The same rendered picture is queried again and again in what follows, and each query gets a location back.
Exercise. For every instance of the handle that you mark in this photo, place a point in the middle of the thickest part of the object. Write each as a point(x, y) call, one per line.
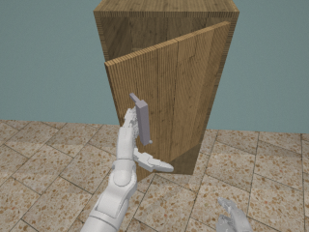
point(142, 112)

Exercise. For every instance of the cupboard door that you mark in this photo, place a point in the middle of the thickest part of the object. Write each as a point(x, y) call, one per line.
point(175, 79)

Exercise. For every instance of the robot left hand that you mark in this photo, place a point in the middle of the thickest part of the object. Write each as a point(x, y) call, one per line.
point(126, 143)

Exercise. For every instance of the robot left forearm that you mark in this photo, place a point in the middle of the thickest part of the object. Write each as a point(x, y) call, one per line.
point(111, 206)

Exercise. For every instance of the robot right hand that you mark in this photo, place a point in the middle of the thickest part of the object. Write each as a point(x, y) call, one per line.
point(238, 221)

